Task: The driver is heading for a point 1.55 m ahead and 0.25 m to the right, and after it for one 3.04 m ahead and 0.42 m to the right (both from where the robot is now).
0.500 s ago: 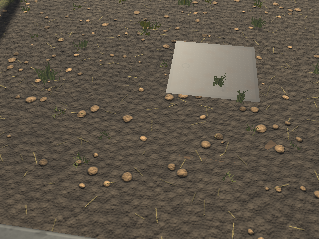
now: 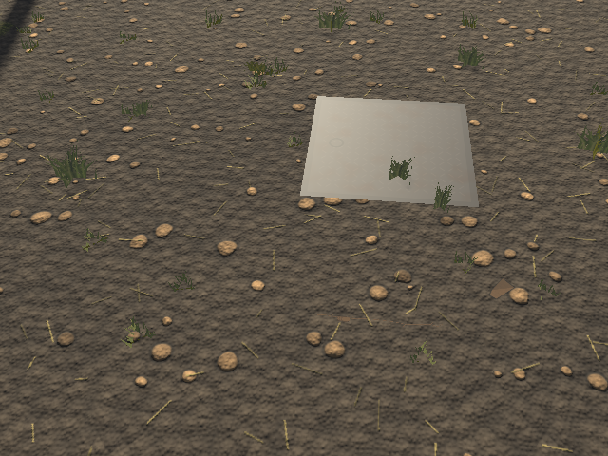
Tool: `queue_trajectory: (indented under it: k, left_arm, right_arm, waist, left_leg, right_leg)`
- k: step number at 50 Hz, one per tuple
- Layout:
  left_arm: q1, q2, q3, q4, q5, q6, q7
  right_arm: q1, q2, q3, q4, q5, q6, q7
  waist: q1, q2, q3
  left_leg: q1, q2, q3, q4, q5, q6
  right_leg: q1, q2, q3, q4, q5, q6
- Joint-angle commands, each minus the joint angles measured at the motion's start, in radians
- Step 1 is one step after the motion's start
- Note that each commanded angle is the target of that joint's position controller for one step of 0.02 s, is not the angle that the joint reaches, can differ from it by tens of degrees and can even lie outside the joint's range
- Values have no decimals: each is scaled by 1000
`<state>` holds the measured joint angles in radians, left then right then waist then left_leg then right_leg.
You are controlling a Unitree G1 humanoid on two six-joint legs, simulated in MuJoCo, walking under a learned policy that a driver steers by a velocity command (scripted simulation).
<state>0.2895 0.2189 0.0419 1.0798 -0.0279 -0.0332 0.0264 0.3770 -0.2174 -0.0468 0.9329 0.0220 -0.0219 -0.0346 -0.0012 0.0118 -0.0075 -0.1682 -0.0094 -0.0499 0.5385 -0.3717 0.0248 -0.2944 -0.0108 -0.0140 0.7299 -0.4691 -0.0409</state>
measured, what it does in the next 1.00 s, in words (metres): walks ahead: left foot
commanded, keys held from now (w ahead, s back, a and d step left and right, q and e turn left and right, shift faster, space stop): w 1.00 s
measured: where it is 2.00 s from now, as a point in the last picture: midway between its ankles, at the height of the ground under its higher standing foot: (349, 284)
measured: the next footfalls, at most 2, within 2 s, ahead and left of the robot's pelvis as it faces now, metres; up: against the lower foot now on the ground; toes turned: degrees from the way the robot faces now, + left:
left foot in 0.50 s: +0.38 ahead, +0.11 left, +0.00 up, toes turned +2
right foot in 1.06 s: +0.69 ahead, -0.15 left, -0.11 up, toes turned -1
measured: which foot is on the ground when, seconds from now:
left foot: down 0.00-0.06, up 0.08-0.48, down 0.50-1.00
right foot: down 0.00-0.52, up 0.54-1.00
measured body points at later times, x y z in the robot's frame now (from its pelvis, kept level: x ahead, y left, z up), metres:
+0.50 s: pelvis +0.21 +0.00 -0.01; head +0.24 +0.00 +0.44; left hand +0.08 +0.24 -0.14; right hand +0.46 -0.21 -0.09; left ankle +0.34 +0.11 -0.72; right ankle +0.00 -0.12 -0.73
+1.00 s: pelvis +0.49 -0.02 -0.03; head +0.51 -0.04 +0.42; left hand +0.72 +0.20 -0.11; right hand +0.44 -0.30 -0.18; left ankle +0.34 +0.11 -0.73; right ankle +0.65 -0.14 -0.76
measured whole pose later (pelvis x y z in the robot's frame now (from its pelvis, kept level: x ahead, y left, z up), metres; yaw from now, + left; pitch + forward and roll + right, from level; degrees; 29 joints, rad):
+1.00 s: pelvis +0.49 -0.02 -0.03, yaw +0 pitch +2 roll +5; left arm 0.03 0.26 0.04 0.78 -0.02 -0.09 -0.08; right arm 0.42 -0.26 -0.06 0.98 0.03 -0.09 -0.03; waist -0.10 -0.06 0.00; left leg -0.08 -0.05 0.04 0.63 -0.58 -0.01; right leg -0.51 -0.08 0.05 0.42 0.35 -0.07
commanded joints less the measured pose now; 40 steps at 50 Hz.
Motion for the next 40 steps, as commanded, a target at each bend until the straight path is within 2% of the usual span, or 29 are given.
queue_trajectory:
  k: [1,2,3,4,5,6,8,10,12,15,18,21,22,24,25,26,27,28,29,30,31,32,34,35,36,37,38,39,40]
  left_arm:
    - [60,59,13,-29,-10,-61,-27]
    - [160,68,24,23,3,-62,-29]
    - [285,114,41,56,16,-59,-27]
    - [373,244,64,49,16,-65,-36]
    - [306,203,44,32,34,-77,-40]
    - [220,143,27,-2,26,-84,-38]
    - [146,114,13,-35,21,-85,-44]
    - [183,65,-4,-30,29,-71,-40]
    - [233,80,-7,-21,31,-60,-27]
    - [232,117,-6,-35,35,-49,-9]
    - [251,139,-4,-34,26,-50,-2]
    - [265,139,4,-20,16,-52,-5]
    - [237,148,10,-28,36,-55,-4]
    - [154,173,24,-66,36,-48,-4]
    - [133,158,20,-78,40,-39,-7]
    - [146,125,7,-88,44,-39,-15]
    - [342,-10,-26,-71,39,-52,-32]
    - [322,-4,-28,-76,-13,-86,-40]
    - [140,109,2,-139,-43,-101,-36]
    - [62,139,10,-175,-36,-97,-27]
    - [70,125,15,-170,-12,-81,-22]
    - [103,99,17,-168,4,-64,-20]
    - [95,83,23,-194,2,-41,-19]
    - [49,86,22,-219,6,-37,-17]
    - [3,82,20,-243,22,-38,-15]
    - [3,82,24,-239,34,-43,-22]
    - [-15,82,26,-246,30,-48,-28]
    - [-100,106,38,-279,16,-61,-35]
    - [-157,103,35,-300,19,-69,-40]
  right_arm:
    - [-121,-162,-32,-72,21,-21,3]
    - [-145,-148,-28,-80,19,-19,5]
    - [-159,-91,-12,-90,7,-25,9]
    - [-157,-54,-6,-133,8,-42,4]
    - [-153,-85,-13,-134,31,-57,4]
    - [-142,-95,-13,-125,41,-69,12]
    - [-143,-112,-23,-100,20,-83,21]
    - [-174,-120,-33,-98,2,-81,34]
    - [-218,-81,-25,-111,0,-70,43]
    - [-363,-43,-5,-162,1,-65,48]
    - [-480,-49,1,-204,8,-71,68]
    - [-517,-71,0,-233,13,-78,83]
    - [-438,-102,-14,-205,9,-85,91]
    - [-264,-168,-45,-149,1,-88,91]
    - [-107,-205,-68,-96,5,-88,86]
    - [30,-248,-82,-59,4,-87,80]
    - [73,-305,-87,-45,4,-83,83]
    - [82,-232,-65,-46,7,-88,94]
    - [-12,-161,-47,-48,13,-93,98]
    - [-121,-129,-34,-73,6,-96,105]
    - [-186,-111,-27,-87,-5,-100,114]
    - [-216,-102,-26,-85,-11,-103,111]
    - [-224,-99,-19,-66,-7,-104,99]
    - [-207,-118,-20,-53,-6,-106,89]
    - [-180,-151,-31,-38,-13,-103,75]
    - [-136,-176,-40,-25,-27,-105,63]
    - [-119,-185,-42,-19,-24,-106,53]
    - [-72,-160,-34,2,-9,-110,40]
    - [-60,-163,-33,5,-1,-111,27]
  waist:
    - [84,135,159]
    - [115,83,118]
    - [149,-80,59]
    - [149,-326,27]
    - [109,-244,71]
    - [72,-157,149]
    - [46,-99,150]
    - [53,-118,116]
    - [61,-116,103]
    - [80,-91,133]
    - [98,-102,161]
    - [79,-113,167]
    - [33,-124,110]
    - [-75,-137,7]
    - [-155,-123,-62]
    - [-208,-50,-126]
    - [-98,223,-270]
    - [-118,298,-316]
    - [-111,175,-124]
    - [-72,64,-41]
    - [-24,-6,-15]
    - [13,15,-18]
    - [48,30,29]
    - [46,32,58]
    - [37,19,62]
    - [26,-13,35]
    - [22,-9,34]
    - [-2,3,70]
    - [-18,3,82]
  left_leg:
    - [-211,218,-288,-293,-262,148]
    - [-284,138,-184,-188,-158,108]
    - [-386,44,-42,101,-46,49]
    - [-570,-62,48,390,-131,1]
    - [-640,-20,-47,579,-182,16]
    - [-701,35,-70,652,-87,38]
    - [-699,93,-38,604,93,54]
    - [-636,115,2,517,189,38]
    - [-631,109,40,446,234,10]
    - [-582,91,69,230,336,-17]
    - [-467,51,102,66,440,-16]
    - [-395,41,87,17,443,11]
    - [-324,49,57,119,505,34]
    - [-121,-7,83,138,371,73]
    - [49,-34,98,125,324,102]
    - [276,53,9,64,300,162]
    - [555,306,-411,-4,72,326]
    - [543,388,-751,-260,-73,380]
    - [384,352,-623,-296,-6,315]
    - [214,329,-484,-289,168,289]
    - [78,303,-382,-297,283,284]
    - [-1,272,-311,-325,284,272]
    - [-88,236,-236,-392,259,258]
    - [-107,234,-202,-416,297,258]
    - [-120,224,-156,-420,365,264]
    - [-89,229,-134,-390,415,271]
    - [-61,224,-113,-382,429,263]
    - [2,199,-99,-370,351,234]
    - [-28,156,-54,-371,289,207]
  right_leg:
    - [68,-16,-15,-207,78,-60]
    - [248,24,-31,-266,215,-34]
    - [394,-102,175,-352,135,-51]
    - [479,-335,634,-537,-24,-184]
    - [401,-407,789,-592,-143,-249]
    - [365,-379,685,-584,-149,-227]
    - [354,-284,459,-585,34,-153]
    - [355,-213,289,-579,307,-112]
    - [362,-196,213,-573,502,-121]
    - [289,-180,147,-603,539,-122]
    - [219,-171,105,-645,511,-122]
    - [251,-194,76,-633,560,-127]
    - [285,-233,59,-577,692,-125]
    - [297,-219,32,-393,990,-93]
    - [253,-185,20,-180,1067,-74]
    - [82,-133,7,122,914,-48]
    - [-228,37,7,553,80,-3]
    - [-393,96,140,719,-112,-25]
    - [-465,20,147,736,-29,-51]
    - [-430,-26,131,697,71,-57]
    - [-358,-71,129,644,126,-48]
    - [-283,-111,136,579,165,-44]
    - [-247,-137,126,438,174,-32]
    - [-267,-144,111,361,189,-20]
    - [-262,-140,85,281,223,-2]
    - [-272,-139,77,289,348,8]
    - [-310,-146,81,234,420,11]
    - [-409,-151,107,141,538,7]
    - [-382,-124,77,2,645,2]
Keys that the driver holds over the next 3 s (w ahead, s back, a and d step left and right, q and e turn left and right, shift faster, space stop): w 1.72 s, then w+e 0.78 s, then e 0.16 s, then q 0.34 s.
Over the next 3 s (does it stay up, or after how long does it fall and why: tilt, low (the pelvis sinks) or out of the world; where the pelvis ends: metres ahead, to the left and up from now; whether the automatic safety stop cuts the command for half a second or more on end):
stays up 1.49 -0.17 -0.11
